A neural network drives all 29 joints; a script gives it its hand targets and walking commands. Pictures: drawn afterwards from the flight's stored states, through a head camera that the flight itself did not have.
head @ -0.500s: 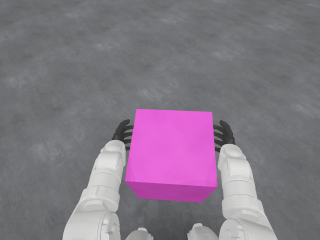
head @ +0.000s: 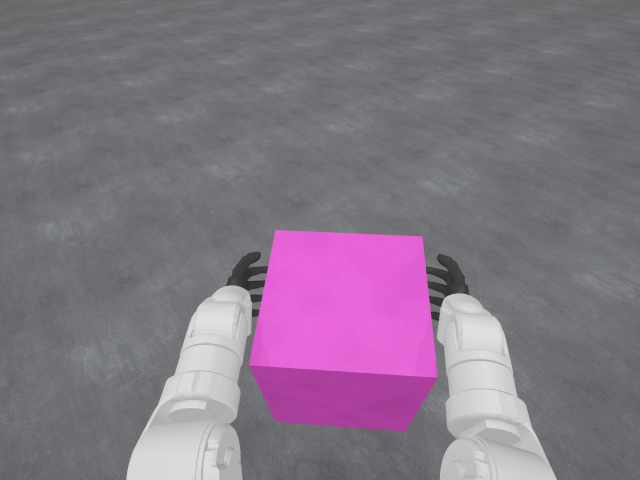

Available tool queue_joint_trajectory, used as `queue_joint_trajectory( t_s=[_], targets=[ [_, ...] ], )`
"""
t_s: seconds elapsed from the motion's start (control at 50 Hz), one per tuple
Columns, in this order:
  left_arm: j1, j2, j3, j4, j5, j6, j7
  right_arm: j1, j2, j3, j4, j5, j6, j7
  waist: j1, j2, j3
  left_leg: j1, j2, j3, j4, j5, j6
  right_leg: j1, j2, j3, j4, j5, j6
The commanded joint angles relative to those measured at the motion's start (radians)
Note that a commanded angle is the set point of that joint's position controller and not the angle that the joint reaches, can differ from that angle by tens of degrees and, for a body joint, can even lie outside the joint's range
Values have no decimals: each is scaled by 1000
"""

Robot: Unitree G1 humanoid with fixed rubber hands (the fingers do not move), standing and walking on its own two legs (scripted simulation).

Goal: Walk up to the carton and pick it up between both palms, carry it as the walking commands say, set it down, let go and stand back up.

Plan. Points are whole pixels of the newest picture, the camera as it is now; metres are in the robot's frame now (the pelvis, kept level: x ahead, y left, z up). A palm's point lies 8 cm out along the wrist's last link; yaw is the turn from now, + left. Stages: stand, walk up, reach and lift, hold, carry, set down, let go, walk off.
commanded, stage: reach and lift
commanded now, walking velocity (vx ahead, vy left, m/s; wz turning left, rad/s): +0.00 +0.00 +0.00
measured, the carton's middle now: (343, 335) +0.33 -0.02 -0.02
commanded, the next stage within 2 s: hold in 1.58 s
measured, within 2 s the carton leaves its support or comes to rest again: neither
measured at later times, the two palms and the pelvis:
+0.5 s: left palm (228, 287) +0.34 +0.14 +0.10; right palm (456, 291) +0.32 -0.16 +0.10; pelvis +0.01 +0.00 +0.01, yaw +0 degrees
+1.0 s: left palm (230, 294) +0.33 +0.13 +0.09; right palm (457, 292) +0.32 -0.16 +0.09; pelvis +0.01 -0.01 +0.01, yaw +0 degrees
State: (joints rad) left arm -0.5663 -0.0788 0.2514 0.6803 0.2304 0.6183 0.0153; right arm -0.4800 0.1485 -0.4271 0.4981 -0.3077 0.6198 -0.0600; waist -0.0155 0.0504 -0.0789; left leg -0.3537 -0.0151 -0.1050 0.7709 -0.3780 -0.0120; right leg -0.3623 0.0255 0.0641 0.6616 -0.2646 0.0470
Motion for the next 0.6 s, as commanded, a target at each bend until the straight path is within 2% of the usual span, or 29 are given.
queue_joint_trajectory(
  t_s=[0.0, 0.02, 0.04, 0.06, 0.08, 0.1, 0.12, 0.14, 0.18, 0.2, 0.22, 0.24, 0.26, 0.28, 0.3, 0.32, 0.34, 0.36, 0.38, 0.4, 0.42, 0.44, 0.46, 0.48, 0.5, 0.52, 0.54, 0.56, 0.58],
  targets=[
    [-705, -1137, -407, -174, -261, -20, -269, -606, 1021, 544, 40, 277, 68, 309, -83, -24, -222, 48, -33, 6, -360, 50, -1, 271, 68, -50, -171, 85, -32],
    [-701, -1130, -410, -171, -252, -5, -271, -544, 986, 500, 80, 243, 78, 308, -120, 5, -205, 67, -36, 22, -365, 50, -13, 260, 67, -47, -188, 84, -37],
    [-691, -1134, -398, -188, -264, -9, -274, -644, 1037, 571, -14, 296, 78, 305, -87, -44, -260, 102, -49, 25, -351, 95, 5, 298, 59, -42, -190, 122, -26],
    [-730, -1180, -472, -216, -298, 2, -278, -612, 1023, 584, -15, 297, 87, 306, -101, -28, -279, 122, -42, 16, -348, 153, -12, 298, 75, -50, -188, 160, -31],
    [-722, -1152, -444, -202, -287, 18, -276, -619, 997, 566, -17, 297, 99, 303, -109, -12, -216, 101, -43, 18, -364, 100, -9, 291, 70, -55, -192, 131, -29],
    [-737, -1171, -480, -247, -316, 19, -282, -647, 1003, 584, -56, 315, 109, 302, -120, -30, -270, 138, -29, 1, -361, 135, -10, 315, 75, -57, -181, 167, -30],
    [-680, -1125, -366, -127, -260, 37, -278, -615, 968, 490, 36, 260, 127, 303, -102, -68, -77, 25, -30, 6, -368, 76, -3, 247, 73, -61, -195, 94, -31],
    [-688, -1142, -394, -151, -271, 46, -280, -666, 1020, 558, -13, 306, 129, 310, -67, -32, -185, 75, -47, 21, -389, 47, -3, 347, 67, -54, -201, 92, -29],
    [-690, -1145, -383, -183, -263, 58, -275, -591, 976, 507, 47, 273, 148, 309, -107, 6, -168, 102, -39, 15, -403, 63, -8, 342, 61, -52, -213, 115, -33],
    [-705, -1119, -401, -218, -275, 55, -277, -613, 1006, 524, 31, 281, 149, 303, -98, -68, -176, 119, -44, 22, -384, 93, 1, 332, 58, -47, -222, 118, -25],
    [-719, -1154, -422, -229, -290, 55, -274, -626, 993, 533, 2, 301, 144, 307, -94, -18, -168, 113, -22, -2, -393, 125, -7, 330, 72, -55, -196, 155, -38],
    [-670, -1108, -341, -159, -247, 71, -273, -660, 1000, 524, 23, 300, 160, 308, -50, -78, -90, 97, -40, 6, -397, 55, 12, 316, 60, -61, -219, 73, -27],
    [-653, -1101, -321, -141, -233, 78, -272, -634, 985, 501, 42, 289, 162, 309, -52, -23, -80, 76, -46, 24, -402, 60, 6, 332, 62, -57, -224, 89, -29],
    [-732, -1131, -354, -195, -254, 71, -276, -607, 981, 477, 64, 281, 164, 311, -68, 15, -104, 81, -27, 9, -423, 18, 2, 354, 69, -62, -204, 94, -33],
    [-697, -1101, -314, -128, -230, 81, -273, -646, 966, 473, 62, 273, 164, 307, -59, -43, -54, 101, -30, 7, -435, 1, 11, 310, 59, -68, -225, 46, -31],
    [-700, -1112, -315, -144, -231, 77, -266, -668, 974, 488, 53, 299, 151, 318, -22, 14, -61, 47, -32, 11, -427, 18, 7, 348, 66, -65, -204, 80, -34],
    [-668, -1132, -338, -150, -230, 73, -270, -694, 1006, 510, 23, 308, 150, 320, -9, 8, -117, 110, -29, 11, -421, 96, 7, 347, 63, -53, -209, 123, -39],
    [-728, -1141, -375, -233, -247, 68, -267, -664, 1018, 512, 20, 296, 152, 320, -38, 9, -170, 138, -47, 15, -395, 129, -3, 352, 69, -49, -209, 138, -36],
    [-653, -1138, -379, -247, -262, 66, -257, -583, 991, 535, 24, 305, 159, 321, -39, -6, -174, 197, -25, 0, -390, 248, -10, 316, 73, -65, -208, 188, -38],
    [-653, -1129, -394, -259, -245, 78, -253, -558, 990, 512, 41, 300, 157, 324, -36, 54, -197, 252, -33, 0, -385, 283, -25, 312, 75, -47, -214, 202, -48],
    [-642, -1155, -389, -275, -262, 76, -240, -572, 992, 545, 18, 326, 153, 334, -9, 54, -177, 217, -23, -4, -394, 308, -25, 321, 81, -57, -202, 218, -48],
    [-625, -1158, -400, -254, -251, 83, -239, -600, 973, 543, -14, 327, 150, 334, -10, 39, -158, 221, -28, -5, -393, 279, -29, 320, 86, -57, -207, 196, -44],
    [-627, -1109, -339, -206, -227, 88, -243, -612, 962, 518, 36, 306, 160, 337, 3, 27, -89, 157, -23, -5, -420, 176, -12, 320, 81, -70, -210, 150, -38],
    [-621, -1134, -350, -216, -224, 84, -246, -617, 991, 535, 29, 299, 157, 336, 17, 7, -153, 159, -38, 13, -392, 204, -15, 358, 75, -54, -216, 163, -40],
    [-586, -1170, -343, -187, -213, 89, -247, -636, 967, 528, -5, 309, 151, 333, 10, 42, -150, 195, -29, 6, -405, 190, -16, 347, 73, -54, -209, 146, -41],
    [-579, -1115, -287, -174, -174, 94, -241, -645, 974, 505, 42, 290, 162, 341, 48, 17, -92, 164, -21, 1, -430, 129, -1, 324, 72, -56, -215, 97, -37],
    [-528, -1139, -277, -126, -183, 106, -245, -649, 960, 517, 14, 295, 163, 334, 44, -5, -85, 164, -12, 2, -432, 133, 3, 350, 75, -67, -209, 115, -36],
    [-483, -1120, -297, -150, -185, 106, -240, -570, 978, 526, 51, 282, 174, 338, 48, -45, -110, 218, -24, 11, -414, 212, 3, 314, 70, -55, -233, 136, -37],
    [-559, -1114, -308, -198, -208, 99, -241, -589, 982, 525, 35, 292, 164, 338, 40, -19, -117, 219, -25, 8, -413, 218, -2, 316, 68, -46, -229, 151, -42]
  ],
)
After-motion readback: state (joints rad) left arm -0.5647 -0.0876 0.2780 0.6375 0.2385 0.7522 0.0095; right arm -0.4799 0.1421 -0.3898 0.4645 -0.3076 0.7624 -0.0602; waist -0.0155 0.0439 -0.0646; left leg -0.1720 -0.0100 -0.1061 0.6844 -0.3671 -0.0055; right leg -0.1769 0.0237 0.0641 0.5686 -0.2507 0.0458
